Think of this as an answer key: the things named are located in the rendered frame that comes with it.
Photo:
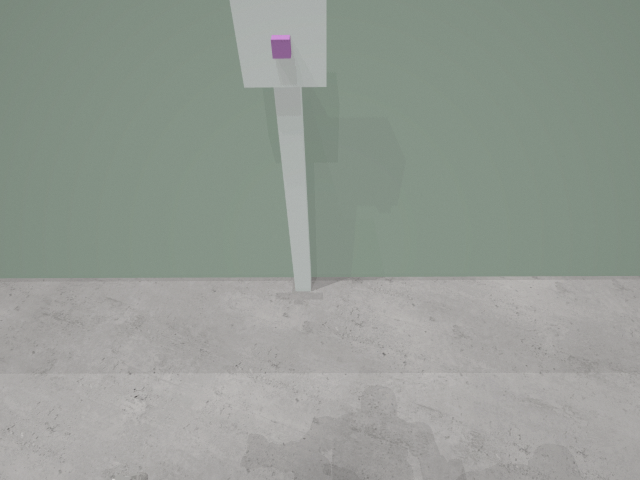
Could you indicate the panel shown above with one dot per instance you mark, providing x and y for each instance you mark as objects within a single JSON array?
[{"x": 255, "y": 21}]

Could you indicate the button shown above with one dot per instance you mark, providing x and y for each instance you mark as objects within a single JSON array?
[{"x": 281, "y": 46}]

